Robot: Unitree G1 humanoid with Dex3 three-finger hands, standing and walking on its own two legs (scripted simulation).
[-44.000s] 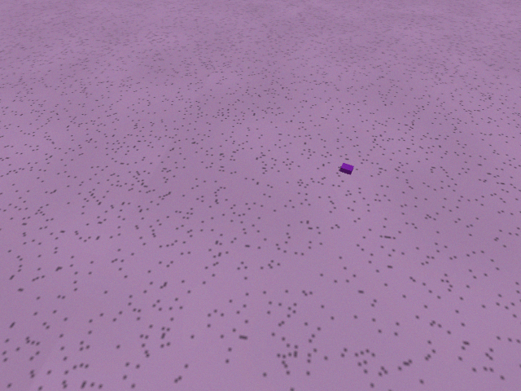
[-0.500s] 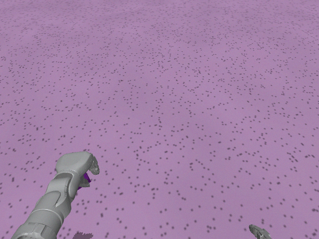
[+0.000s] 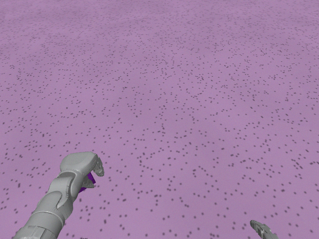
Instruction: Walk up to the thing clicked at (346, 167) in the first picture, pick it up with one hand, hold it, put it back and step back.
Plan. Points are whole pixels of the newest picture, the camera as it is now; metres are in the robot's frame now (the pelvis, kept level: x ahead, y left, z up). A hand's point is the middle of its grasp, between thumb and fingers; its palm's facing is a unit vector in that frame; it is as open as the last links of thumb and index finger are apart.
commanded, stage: hold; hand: left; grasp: from above
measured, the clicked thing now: (81, 180) +0.31 +0.25 -0.08
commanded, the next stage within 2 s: crouch in 1.24 s
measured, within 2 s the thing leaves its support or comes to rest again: neither
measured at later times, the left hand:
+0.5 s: hand (86, 178) +0.29 +0.22 -0.02, palm faces -0.44 -0.07 -0.90, open 5.0 cm
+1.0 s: hand (82, 182) +0.28 +0.22 -0.02, palm faces -0.45 -0.07 -0.89, open 5.0 cm
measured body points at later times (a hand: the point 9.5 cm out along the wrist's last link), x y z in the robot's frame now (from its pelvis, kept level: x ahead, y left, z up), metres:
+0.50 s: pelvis +0.00 -0.01 +0.01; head +0.01 -0.03 +0.46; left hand +0.31 +0.22 +0.03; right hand +0.14 -0.26 -0.11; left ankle +0.01 +0.12 -0.72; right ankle +0.02 -0.14 -0.72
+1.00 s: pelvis +0.00 -0.01 +0.01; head +0.01 -0.03 +0.46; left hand +0.30 +0.22 +0.03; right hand +0.15 -0.25 -0.10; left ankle +0.01 +0.12 -0.72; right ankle +0.02 -0.14 -0.72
